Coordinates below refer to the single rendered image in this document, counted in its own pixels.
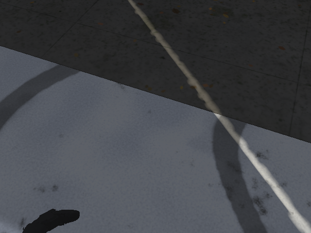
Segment robot left hand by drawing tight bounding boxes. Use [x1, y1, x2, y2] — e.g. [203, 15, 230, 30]
[22, 209, 80, 233]

